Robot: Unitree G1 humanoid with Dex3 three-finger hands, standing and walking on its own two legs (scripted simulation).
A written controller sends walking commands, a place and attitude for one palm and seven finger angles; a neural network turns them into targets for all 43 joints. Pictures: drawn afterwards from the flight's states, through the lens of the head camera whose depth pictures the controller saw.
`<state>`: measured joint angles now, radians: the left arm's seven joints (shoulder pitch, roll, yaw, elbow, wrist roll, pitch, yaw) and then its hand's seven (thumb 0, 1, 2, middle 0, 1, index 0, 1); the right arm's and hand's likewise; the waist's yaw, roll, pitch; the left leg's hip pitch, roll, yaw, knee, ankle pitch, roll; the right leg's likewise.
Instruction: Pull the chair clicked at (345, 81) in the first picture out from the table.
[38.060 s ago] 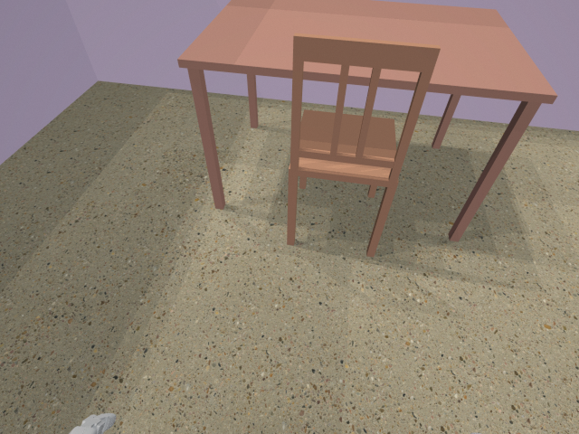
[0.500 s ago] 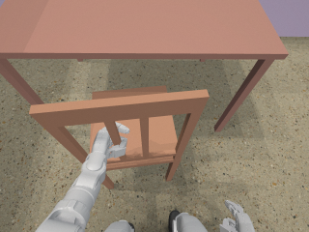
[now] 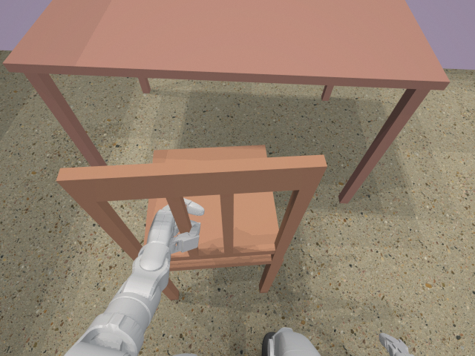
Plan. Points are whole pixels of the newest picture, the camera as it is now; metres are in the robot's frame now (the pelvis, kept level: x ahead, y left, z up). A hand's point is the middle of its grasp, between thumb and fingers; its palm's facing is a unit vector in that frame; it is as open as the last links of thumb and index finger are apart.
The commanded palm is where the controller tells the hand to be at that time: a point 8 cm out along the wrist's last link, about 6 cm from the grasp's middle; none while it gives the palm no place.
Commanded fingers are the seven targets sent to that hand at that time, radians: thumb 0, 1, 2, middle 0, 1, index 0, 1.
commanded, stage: step backward, pulling the chair out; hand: left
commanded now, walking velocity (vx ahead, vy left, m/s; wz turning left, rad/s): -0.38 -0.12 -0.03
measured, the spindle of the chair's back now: (185, 228) +0.35 +0.11 -0.09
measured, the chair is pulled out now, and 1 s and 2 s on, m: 0.29 0.49 0.61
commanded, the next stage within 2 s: stop walking, hand still on the chair in 1.10 s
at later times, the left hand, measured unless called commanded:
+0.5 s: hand (177, 282) +0.24 +0.11 -0.07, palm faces -0.06 -0.98 -0.18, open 5.5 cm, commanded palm +0.23 +0.15 -0.07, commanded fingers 0.00 0.90 0.90 -0.50 -1.45 -0.50 -1.45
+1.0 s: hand (162, 351) +0.14 +0.12 -0.07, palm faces -0.01 -0.99 -0.16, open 5.4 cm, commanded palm +0.13 +0.16 -0.07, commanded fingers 0.00 0.90 0.90 -0.50 -1.45 -0.50 -1.45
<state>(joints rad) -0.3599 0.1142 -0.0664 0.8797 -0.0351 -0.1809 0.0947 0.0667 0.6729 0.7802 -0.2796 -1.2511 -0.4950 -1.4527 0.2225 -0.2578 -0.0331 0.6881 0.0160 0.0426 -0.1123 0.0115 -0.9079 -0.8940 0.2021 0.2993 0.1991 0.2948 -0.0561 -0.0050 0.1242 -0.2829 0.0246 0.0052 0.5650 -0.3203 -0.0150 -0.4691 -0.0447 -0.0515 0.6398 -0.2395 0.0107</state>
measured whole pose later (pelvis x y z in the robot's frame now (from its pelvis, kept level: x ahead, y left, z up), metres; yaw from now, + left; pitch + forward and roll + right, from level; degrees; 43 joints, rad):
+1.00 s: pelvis -0.19 +0.00 +0.00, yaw -2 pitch +2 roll -2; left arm -0.37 0.16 -0.01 0.91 -0.04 -0.22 0.09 0.06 0.67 0.79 -0.31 -1.26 -0.50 -1.45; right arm 0.21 -0.19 -0.01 0.73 0.00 0.02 -0.07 0.01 -0.90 -0.89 0.20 0.30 0.20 0.30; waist 0.00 0.02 0.15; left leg -0.33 0.07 0.00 0.56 -0.26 -0.02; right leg -0.33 0.00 -0.01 0.61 -0.33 -0.01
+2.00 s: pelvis -0.24 -0.01 +0.01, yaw -3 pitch -1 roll +0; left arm -0.05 0.12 -0.04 0.72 -0.03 -0.16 0.09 0.06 0.64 0.80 -0.31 -1.24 -0.49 -1.45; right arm 0.20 -0.22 0.00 0.71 0.03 0.00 -0.10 0.01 -0.90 -0.89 0.21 0.30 0.20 0.30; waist 0.00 0.01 0.06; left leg -0.14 0.03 0.03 0.47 -0.31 -0.02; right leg -0.26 -0.04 0.01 0.48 -0.20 0.03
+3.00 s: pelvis -0.22 -0.01 -0.03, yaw +0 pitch +11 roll +0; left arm 0.13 0.18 0.00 0.21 -0.07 0.13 0.05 -0.01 -0.54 0.20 -0.06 -0.17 -0.06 -0.18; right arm 0.23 -0.26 0.01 0.55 0.03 -0.07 -0.06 0.02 -0.90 -0.89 0.21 0.30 0.20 0.30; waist -0.04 0.04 -0.10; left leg -0.55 0.02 -0.04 0.84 -0.49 -0.02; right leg -0.63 -0.06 -0.04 0.83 -0.39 0.03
